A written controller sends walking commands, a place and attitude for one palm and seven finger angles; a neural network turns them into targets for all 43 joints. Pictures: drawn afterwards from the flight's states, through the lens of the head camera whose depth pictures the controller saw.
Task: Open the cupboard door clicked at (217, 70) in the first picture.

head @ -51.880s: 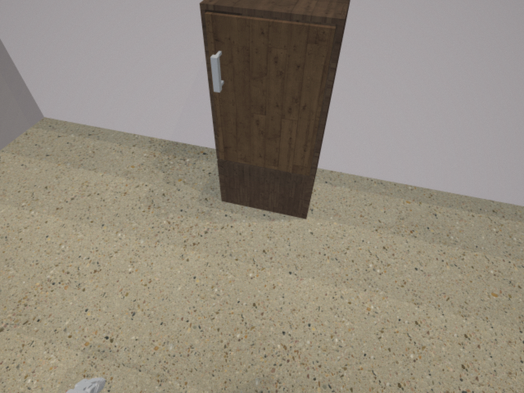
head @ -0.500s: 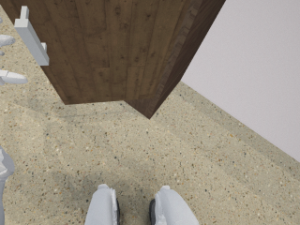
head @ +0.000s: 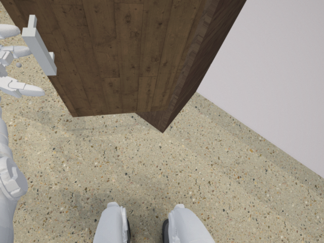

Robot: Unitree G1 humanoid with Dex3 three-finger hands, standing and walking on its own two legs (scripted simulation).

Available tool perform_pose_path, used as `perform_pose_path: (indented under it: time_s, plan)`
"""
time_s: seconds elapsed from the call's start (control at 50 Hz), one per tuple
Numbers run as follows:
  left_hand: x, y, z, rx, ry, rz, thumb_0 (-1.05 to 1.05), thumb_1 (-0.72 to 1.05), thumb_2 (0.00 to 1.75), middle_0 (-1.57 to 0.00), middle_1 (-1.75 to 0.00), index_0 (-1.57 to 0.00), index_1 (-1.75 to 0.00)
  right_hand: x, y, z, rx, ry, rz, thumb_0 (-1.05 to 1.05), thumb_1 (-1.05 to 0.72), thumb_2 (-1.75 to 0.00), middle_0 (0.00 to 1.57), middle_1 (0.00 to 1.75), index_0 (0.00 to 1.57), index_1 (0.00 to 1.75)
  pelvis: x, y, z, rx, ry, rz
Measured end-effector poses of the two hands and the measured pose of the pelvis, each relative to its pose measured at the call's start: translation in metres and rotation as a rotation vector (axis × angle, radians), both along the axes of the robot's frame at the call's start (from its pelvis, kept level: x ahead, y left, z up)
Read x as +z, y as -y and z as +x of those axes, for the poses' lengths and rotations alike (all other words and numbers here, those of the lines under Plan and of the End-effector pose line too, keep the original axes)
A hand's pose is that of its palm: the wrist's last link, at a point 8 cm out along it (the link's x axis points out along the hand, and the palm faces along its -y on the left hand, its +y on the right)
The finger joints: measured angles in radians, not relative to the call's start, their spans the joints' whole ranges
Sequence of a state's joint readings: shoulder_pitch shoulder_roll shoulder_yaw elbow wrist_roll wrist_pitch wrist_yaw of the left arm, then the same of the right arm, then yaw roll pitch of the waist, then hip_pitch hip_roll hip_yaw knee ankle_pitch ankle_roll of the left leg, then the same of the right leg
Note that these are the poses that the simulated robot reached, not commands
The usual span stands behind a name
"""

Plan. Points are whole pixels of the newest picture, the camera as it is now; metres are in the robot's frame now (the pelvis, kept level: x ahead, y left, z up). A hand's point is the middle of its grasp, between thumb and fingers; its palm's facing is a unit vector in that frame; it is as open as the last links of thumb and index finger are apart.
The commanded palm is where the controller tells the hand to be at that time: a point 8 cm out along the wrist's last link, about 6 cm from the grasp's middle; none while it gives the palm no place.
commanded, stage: slide the fingers in behind the handle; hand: left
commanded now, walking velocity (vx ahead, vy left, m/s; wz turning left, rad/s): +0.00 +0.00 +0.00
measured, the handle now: (42, 47) +0.55 +0.25 +0.06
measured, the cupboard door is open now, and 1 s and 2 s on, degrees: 45 44 44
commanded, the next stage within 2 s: close the thumb around the handle in 1.26 s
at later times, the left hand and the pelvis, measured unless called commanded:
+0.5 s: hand (34, 64) +0.50 +0.26 +0.06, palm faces +0.10 -0.99 -0.01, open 14.0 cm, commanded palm +0.49 +0.28 +0.06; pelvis +0.00 -0.01 +0.00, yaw +0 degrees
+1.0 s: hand (49, 63) +0.51 +0.23 +0.06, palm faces +0.10 -0.99 +0.02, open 13.9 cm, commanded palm +0.49 +0.26 +0.06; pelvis +0.00 +0.00 +0.00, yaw +1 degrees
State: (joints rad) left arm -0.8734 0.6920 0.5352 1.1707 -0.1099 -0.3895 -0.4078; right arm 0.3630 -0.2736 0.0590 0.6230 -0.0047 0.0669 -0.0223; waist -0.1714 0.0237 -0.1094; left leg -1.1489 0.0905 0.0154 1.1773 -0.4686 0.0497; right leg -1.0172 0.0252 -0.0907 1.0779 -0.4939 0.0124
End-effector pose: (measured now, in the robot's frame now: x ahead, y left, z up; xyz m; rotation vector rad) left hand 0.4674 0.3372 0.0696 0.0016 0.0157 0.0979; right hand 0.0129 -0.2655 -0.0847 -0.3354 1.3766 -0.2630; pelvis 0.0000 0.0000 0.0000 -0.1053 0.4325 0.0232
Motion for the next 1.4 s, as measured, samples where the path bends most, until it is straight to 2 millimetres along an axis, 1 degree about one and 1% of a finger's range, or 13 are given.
perform_pose_path:
  time_s: [0.16,0.3,0.4,0.56,0.66,0.82,0.96,1.08,1.24,1.4]
  plan:
    - [-0.002,0.008,-0.001,-0.001,-0.016,0.016,-0.01,-0.5,0.3,-0.3,-1.2,-0.3,-1.2,-0.003,0.002,0.002,0.005,0.012,0.007,0.01,-0.9,-0.9,0.2,0.3,0.2,0.3,-0.001,0.002,-0.003,0.003,0.008,0.004]
    - [-0.001,0.018,0.004,-0.005,0.007,0.008,-0.01,-0.5,0.3,-0.3,-1.2,-0.3,-1.2,-0.006,0.004,-0.002,0.003,0.002,0.007,0.01,-0.9,-0.9,0.2,0.3,0.2,0.3,-0.003,0.004,-0.004,0.002,0.001,0.007]
    - [-0.007,0.024,0.009,-0.004,-0.02,-0.001,-0.01,-0.5,0.3,-0.3,-1.2,-0.3,-1.2,-0.006,0.005,-0.005,-0.006,-0.001,0.006,0.01,-0.9,-0.9,0.2,0.3,0.2,0.3,-0.004,0.005,-0.004,0.0,-0.003,0.007]
    - [-0.004,0.029,0.009,0.003,0.01,0.007,-0.01,-0.5,0.3,-0.3,-1.2,-0.3,-1.2,-0.007,0.003,-0.009,-0.016,-0.02,0.019,0.01,-0.9,-0.9,0.2,0.3,0.2,0.3,-0.002,0.005,0.0,-0.003,-0.004,0.009]
    - [-0.008,0.035,0.011,-0.005,-0.02,-0.006,-0.01,-0.5,0.3,-0.3,-1.2,-0.3,-1.2,-0.006,0.002,-0.006,-0.019,-0.015,0.022,0.01,-0.9,-0.9,0.2,0.3,0.2,0.3,-0.001,0.005,0.001,0.001,0.0,0.009]
    - [-0.01,0.038,0.012,0.017,-0.005,-0.001,-0.01,-0.5,0.3,-0.3,-1.2,-0.3,-1.21,-0.006,0.002,-0.001,-0.006,-0.01,0.024,0.01,-0.9,-0.9,0.2,0.3,0.2,0.3,-0.002,0.005,0.003,0.003,-0.004,0.01]
    - [-0.011,0.052,0.015,-0.007,-0.005,-0.012,-0.01,-0.5,0.3,-0.3,-1.2,-0.3,-1.21,-0.007,0.0,0.003,-0.003,-0.009,0.032,0.01,-0.9,-0.9,0.2,0.3,0.2,0.3,-0.001,0.004,0.004,0.006,-0.002,0.01]
    - [-0.01,0.051,0.018,0.013,-0.012,0.005,-0.01,-0.5,0.3,-0.31,-1.21,-0.32,-1.22,-0.008,-0.001,0.004,-0.009,0.006,0.037,0.01,-0.9,-0.9,0.2,0.3,0.2,0.3,-0.001,0.004,0.004,0.001,-0.001,0.013]
    - [-0.01,0.052,0.017,0.011,-0.012,0.008,-0.01,-0.5,0.3,-0.3,-1.2,-0.32,-1.21,-0.01,-0.002,-0.002,-0.016,-0.015,0.048,0.01,-0.9,-0.9,0.2,0.3,0.2,0.3,-0.001,0.005,0.004,0.0,-0.001,0.015]
    - [-0.01,0.053,0.018,0.016,-0.01,0.007,-0.01,-0.49,0.3,-0.3,-1.2,-0.32,-1.22,-0.009,0.002,-0.006,-0.02,-0.025,0.04,0.01,-0.9,-0.9,0.2,0.3,0.2,0.3,-0.002,0.007,0.004,0.002,-0.004,0.016]
